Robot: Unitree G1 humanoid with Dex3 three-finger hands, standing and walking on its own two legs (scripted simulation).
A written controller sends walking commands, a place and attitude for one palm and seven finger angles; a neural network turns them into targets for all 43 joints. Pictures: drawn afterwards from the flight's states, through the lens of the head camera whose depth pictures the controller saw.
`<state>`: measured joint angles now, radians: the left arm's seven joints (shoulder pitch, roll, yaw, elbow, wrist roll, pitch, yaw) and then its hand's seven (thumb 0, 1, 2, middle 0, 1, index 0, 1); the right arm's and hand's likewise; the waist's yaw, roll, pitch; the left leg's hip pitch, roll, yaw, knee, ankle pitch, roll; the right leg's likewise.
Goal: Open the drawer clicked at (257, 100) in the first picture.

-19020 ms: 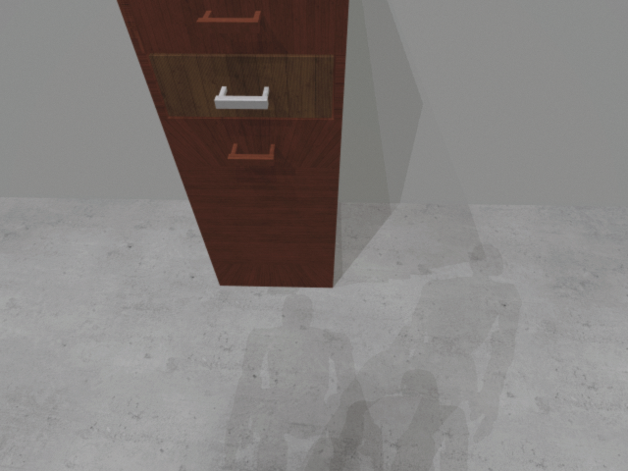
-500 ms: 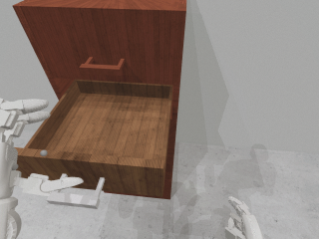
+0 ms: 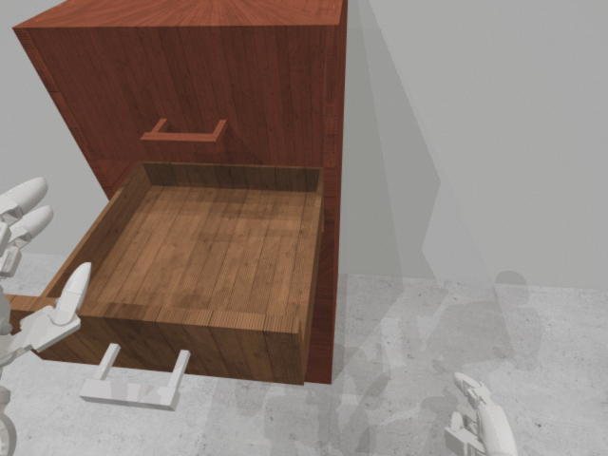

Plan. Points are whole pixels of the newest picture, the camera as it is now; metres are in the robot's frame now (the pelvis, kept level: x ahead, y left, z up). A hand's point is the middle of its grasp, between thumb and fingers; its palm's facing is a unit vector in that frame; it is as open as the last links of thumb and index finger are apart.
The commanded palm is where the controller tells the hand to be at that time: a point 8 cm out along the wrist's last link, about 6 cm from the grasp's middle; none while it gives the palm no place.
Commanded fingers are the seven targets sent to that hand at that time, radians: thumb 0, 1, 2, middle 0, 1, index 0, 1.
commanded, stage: draw the hand back to the body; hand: left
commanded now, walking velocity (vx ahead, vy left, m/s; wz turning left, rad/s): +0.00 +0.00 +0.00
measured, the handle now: (138, 375) +0.19 +0.23 +0.04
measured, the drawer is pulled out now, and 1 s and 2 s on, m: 0.30 0.30 0.30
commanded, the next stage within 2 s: step back with the hand held close in 0.24 s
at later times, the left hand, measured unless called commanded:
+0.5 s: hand (64, 291) +0.18 +0.22 +0.23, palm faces +0.44 -0.75 -0.50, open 7.5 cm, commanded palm +0.11 +0.27 +0.23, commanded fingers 0.00 0.90 0.90 -0.20 -0.30 -0.20 -0.30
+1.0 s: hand out of the picture +0.11 +0.25 +0.22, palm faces +0.42 -0.74 -0.52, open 7.4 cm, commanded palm +0.04 +0.30 +0.23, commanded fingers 0.00 0.90 0.90 -0.20 -0.30 -0.20 -0.30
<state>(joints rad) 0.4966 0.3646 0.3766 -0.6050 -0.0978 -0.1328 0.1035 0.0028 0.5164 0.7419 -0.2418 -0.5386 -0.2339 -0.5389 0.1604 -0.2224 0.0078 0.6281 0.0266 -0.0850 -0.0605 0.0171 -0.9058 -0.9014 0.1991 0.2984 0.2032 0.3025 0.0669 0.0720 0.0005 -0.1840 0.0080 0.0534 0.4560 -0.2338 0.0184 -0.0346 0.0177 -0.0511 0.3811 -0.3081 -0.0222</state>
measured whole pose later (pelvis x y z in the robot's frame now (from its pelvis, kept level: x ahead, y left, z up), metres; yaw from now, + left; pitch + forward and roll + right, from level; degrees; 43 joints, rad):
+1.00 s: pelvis -0.09 +0.02 -0.02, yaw +0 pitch +1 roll -2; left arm 0.54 0.48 0.54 -0.74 -0.07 -0.23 0.13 0.01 0.88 0.90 -0.22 -0.30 -0.21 -0.30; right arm 0.19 -0.20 0.01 0.54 0.03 -0.08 -0.05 0.02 -0.90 -0.90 0.20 0.30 0.20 0.30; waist 0.01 0.02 0.04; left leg -0.47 0.02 0.05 0.60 -0.18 0.04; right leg -0.34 0.01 -0.07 0.58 -0.27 -0.01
